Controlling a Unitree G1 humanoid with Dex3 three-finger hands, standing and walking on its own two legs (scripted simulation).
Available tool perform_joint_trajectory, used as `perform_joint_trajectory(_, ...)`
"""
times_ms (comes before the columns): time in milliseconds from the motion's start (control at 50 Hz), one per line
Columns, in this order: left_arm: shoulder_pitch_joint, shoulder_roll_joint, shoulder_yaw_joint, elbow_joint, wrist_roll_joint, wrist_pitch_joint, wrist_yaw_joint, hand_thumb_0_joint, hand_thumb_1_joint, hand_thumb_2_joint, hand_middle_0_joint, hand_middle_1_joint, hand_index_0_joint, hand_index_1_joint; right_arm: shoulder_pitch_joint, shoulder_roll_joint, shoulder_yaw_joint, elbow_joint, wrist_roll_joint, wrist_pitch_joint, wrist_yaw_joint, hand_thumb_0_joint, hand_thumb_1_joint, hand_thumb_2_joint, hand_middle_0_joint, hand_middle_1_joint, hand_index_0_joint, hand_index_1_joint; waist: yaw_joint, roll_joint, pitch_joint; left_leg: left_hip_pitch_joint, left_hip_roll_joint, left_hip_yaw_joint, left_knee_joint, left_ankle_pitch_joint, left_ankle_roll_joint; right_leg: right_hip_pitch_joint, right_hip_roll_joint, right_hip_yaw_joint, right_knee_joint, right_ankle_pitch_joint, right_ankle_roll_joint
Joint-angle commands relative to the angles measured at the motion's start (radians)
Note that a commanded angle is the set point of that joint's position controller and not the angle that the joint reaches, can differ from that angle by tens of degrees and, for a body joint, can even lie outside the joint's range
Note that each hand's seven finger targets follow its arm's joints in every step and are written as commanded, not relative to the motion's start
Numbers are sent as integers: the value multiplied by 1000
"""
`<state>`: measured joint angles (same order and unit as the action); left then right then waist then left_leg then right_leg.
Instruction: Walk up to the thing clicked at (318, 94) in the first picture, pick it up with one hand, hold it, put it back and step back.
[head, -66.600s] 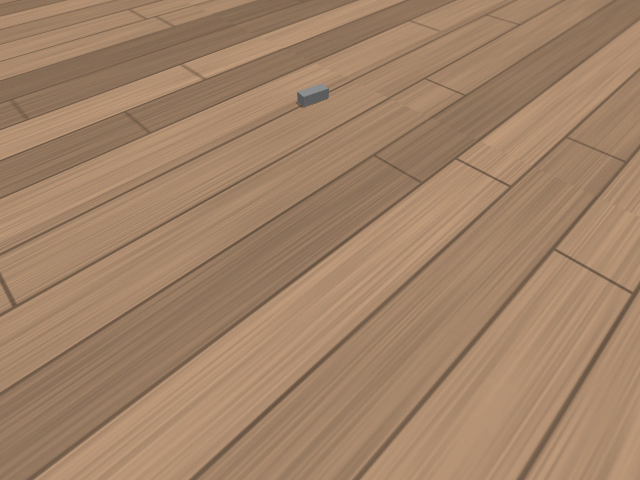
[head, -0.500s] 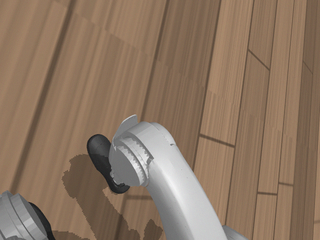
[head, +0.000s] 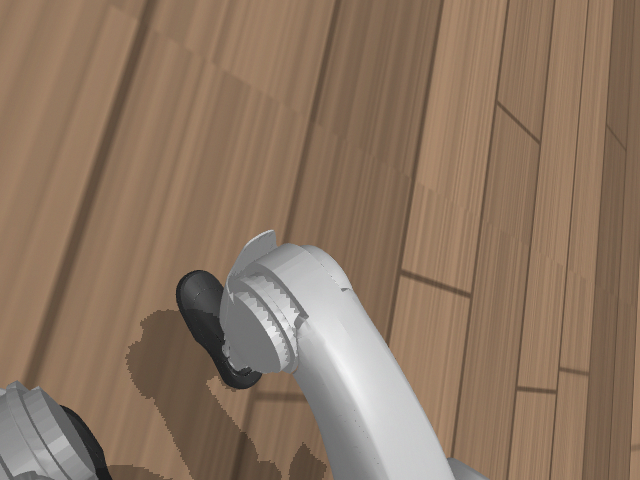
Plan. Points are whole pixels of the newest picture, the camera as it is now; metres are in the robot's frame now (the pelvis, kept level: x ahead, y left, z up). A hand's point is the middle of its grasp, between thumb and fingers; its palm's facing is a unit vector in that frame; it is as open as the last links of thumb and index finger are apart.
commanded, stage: close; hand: left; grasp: from above
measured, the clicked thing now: out of the picture +0.52 +0.33 -0.31
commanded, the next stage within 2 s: settle in 0.24 s
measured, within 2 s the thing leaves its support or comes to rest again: leaves its support in 0.76 s
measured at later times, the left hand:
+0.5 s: hand out of the picture +0.50 +0.31 -0.28, palm faces -0.21 -0.36 -0.91, open 10.4 cm
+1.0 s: hand out of the picture +0.52 +0.34 -0.22, palm faces -0.16 -0.38 -0.91, open 10.2 cm
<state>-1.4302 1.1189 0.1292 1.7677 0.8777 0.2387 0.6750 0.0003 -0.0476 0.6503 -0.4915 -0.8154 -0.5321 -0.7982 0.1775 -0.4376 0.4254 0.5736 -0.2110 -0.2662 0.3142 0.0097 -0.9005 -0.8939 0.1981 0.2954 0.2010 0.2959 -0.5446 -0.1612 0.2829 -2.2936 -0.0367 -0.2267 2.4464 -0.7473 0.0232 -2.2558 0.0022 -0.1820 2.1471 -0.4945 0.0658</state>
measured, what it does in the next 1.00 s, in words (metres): stands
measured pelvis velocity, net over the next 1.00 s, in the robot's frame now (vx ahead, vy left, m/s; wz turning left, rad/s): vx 0.01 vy -0.01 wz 0.03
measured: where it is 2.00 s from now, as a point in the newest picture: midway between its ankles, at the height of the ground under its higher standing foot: (166, 415)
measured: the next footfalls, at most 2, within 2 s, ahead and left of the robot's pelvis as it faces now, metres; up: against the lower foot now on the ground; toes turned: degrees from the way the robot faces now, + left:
none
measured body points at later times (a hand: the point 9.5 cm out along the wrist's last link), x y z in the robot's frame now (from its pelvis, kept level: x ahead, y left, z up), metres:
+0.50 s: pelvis +0.00 +0.00 +0.00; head +0.34 +0.11 +0.27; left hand +0.51 +0.33 -0.23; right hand -0.01 -0.24 -0.02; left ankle +0.06 +0.11 -0.31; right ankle +0.16 -0.12 -0.31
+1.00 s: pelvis +0.01 -0.01 +0.01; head +0.31 +0.12 +0.31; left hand +0.53 +0.36 -0.17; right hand +0.02 -0.26 -0.03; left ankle +0.06 +0.11 -0.31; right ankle +0.16 -0.12 -0.31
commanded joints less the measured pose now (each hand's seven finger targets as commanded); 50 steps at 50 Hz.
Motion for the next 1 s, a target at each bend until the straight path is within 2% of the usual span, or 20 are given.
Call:
perform_joint_trajectory(0, -236, 131, -26, -114, 13, 0, 39, 0, 255, 793, -636, -880, -657, -856, 249, -349, -86, 57, 4, 8, 2, 0, -873, -892, 200, 300, 200, 300, -102, 645, -648, 468, 69, 21, -306, 306, -31, 518, 35, -77, -110, 180, -73)
perform_joint_trajectory(100, -249, 129, -24, -113, 3, -2, 37, 0, 275, 838, -650, -912, -668, -890, 249, -351, -91, 65, 1, 4, 1, 0, -875, -893, 200, 300, 200, 300, -105, 644, -641, 457, 63, 28, -306, 285, -29, 517, 35, -79, -114, 166, -73)
perform_joint_trajectory(240, -238, 128, -24, -116, -2, 2, 41, 0, 290, 802, -655, -892, -678, -865, 255, -350, -83, 66, 3, 6, 3, 0, -873, -892, 200, 300, 200, 300, -109, 646, -668, 475, 69, 19, -302, 324, -31, 525, 35, -74, -110, 197, -71)
perform_joint_trajectory(300, -246, 138, -15, -127, 5, 1, 39, 0, 300, 821, -677, -883, -693, -863, 250, -354, -87, 69, 5, 4, 4, 0, -874, -893, 201, 300, 200, 300, -99, 661, -652, 476, 74, 10, -312, 317, -37, 493, 28, -76, -102, 180, -73)
perform_joint_trajectory(320, -243, 133, -20, -111, 2, 1, 40, 0, 327, 808, -685, -892, -707, -866, 251, -346, -86, 63, 4, 7, 3, 0, -874, -893, 200, 300, 200, 300, -97, 653, -650, 475, 70, 15, -312, 302, -34, 505, 33, -76, -106, 173, -74)
perform_joint_trajectory(340, -245, 134, -19, -121, 3, 1, 41, 0, 269, 765, -668, -925, -711, -880, 249, -351, -88, 63, 4, 8, 2, 0, -894, -896, 201, 300, 200, 300, -98, 660, -660, 491, 74, 9, -314, 312, -37, 500, 32, -76, -106, 177, -74)
perform_joint_trajectory(400, -240, 136, -22, -112, 0, 3, 35, 0, 249, 745, -663, -859, -698, -821, 249, -348, -90, 64, 3, 5, 1, 0, -888, -893, 201, 300, 200, 300, -99, 646, -658, 459, 61, 31, -306, 293, -28, 531, 38, -75, -113, 174, -74)
perform_joint_trajectory(440, -246, 140, -12, -115, 5, 4, 32, 0, 237, 754, -660, -854, -691, -821, 244, -337, -87, 80, 6, 6, 0, 0, -889, -894, 201, 300, 200, 300, -85, 662, -669, 466, 71, 27, -306, 312, -34, 515, 33, -75, -109, 182, -75)
perform_joint_trajectory(520, -250, 137, -17, -162, -1, 13, 16, 0, 234, 704, -652, -822, -686, -785, 250, -341, -88, 66, 14, 7, 2, 0, -887, -893, 201, 300, 200, 300, -93, 675, -684, 508, 72, 17, -310, 343, -37, 504, 29, -70, -106, 196, -73)
perform_joint_trajectory(560, -255, 160, -17, -157, 10, 15, 17, 0, 267, 716, -691, -814, -721, -782, 254, -340, -98, 65, 12, 9, -2, 0, -891, -895, 201, 300, 200, 300, -81, 657, -701, 464, 62, 38, -308, 304, -25, 560, 40, -66, -119, 185, -74)
perform_joint_trajectory(600, -271, 199, 11, -243, 21, 15, 12, 0, 270, 722, -686, -817, -717, -784, 250, -342, -103, 66, 17, 11, 0, 0, -887, -894, 201, 300, 200, 300, -63, 714, -741, 504, 68, 41, -308, 347, -32, 556, 32, -60, -116, 208, -75)
perform_joint_trajectory(620, -266, 189, 6, -228, 13, 23, 7, 0, 276, 706, -698, -798, -726, -768, 247, -337, -111, 61, 20, 12, -3, 0, -890, -896, 201, 300, 200, 300, -61, 701, -735, 506, 62, 47, -313, 324, -29, 561, 36, -60, -118, 191, -77)
perform_joint_trajectory(680, -307, 206, 31, -339, 21, 30, -8, 0, 250, 681, -677, -775, -705, -745, 251, -330, -128, 70, 33, 18, -1, 0, -890, -896, 201, 300, 200, 300, -42, 784, -817, 599, 72, 35, -320, 406, -48, 527, 28, -58, -109, 227, -82)
perform_joint_trajectory(740, -264, 170, 10, -348, 32, 46, -27, 0, 286, 684, -706, -762, -734, -731, 264, -321, -148, 67, 40, 28, 1, 0, -888, -895, 201, 300, 200, 300, -48, 762, -834, 587, 63, 52, -309, 392, -39, 554, 39, -52, -116, 241, -80)
perform_joint_trajectory(780, -305, 190, 29, -407, 43, 56, -37, 0, 326, 724, -731, -791, -758, -760, 262, -312, -162, 76, 47, 29, 4, 0, -887, -895, 201, 300, 200, 300, -23, 790, -888, 592, 58, 64, -308, 406, -42, 556, 36, -52, -113, 247, -83)
perform_joint_trajectory(800, -285, 172, 21, -385, 36, 66, -46, 0, 343, 713, -735, -792, -768, -757, 261, -305, -167, 76, 52, 31, 2, 0, -884, -894, 201, 300, 200, 300, -17, 791, -890, 589, 59, 69, -311, 391, -41, 549, 41, -47, -113, 236, -84)
perform_joint_trajectory(840, -295, 146, 24, -433, 33, 79, -67, 0, 353, 705, -753, -768, -781, -737, 270, -300, -183, 87, 62, 36, 8, 0, -884, -894, 201, 300, 200, 300, -9, 823, -923, 638, 58, 69, -313, 455, -52, 513, 37, -48, -106, 251, -90)
perform_joint_trajectory(900, -258, 112, 8, -398, 50, 101, -103, 0, 377, 703, -769, -773, -799, -740, 278, -285, -199, 111, 66, 45, 8, 0, -882, -893, 201, 300, 200, 300, 3, 791, -915, 582, 50, 89, -304, 429, -47, 520, 41, -45, -104, 256, -91)
perform_joint_trajectory(960, -216, 33, -13, -334, 42, 119, -140, 0, 401, 753, -768, -826, -803, -787, 287, -262, -219, 131, 68, 53, 1, 0, -877, -891, 201, 300, 200, 300, 19, 751, -864, 524, 41, 102, -314, 376, -44, 483, 43, -43, -102, 213, -93)
perform_joint_trajectory(980, -212, 29, -12, -330, 43, 121, -149, 0, 415, 782, -788, -826, -819, -793, 294, -255, -222, 136, 69, 56, -2, 0, -877, -891, 201, 300, 200, 300, 26, 736, -847, 497, 39, 106, -312, 361, -39, 474, 43, -41, -103, 203, -93)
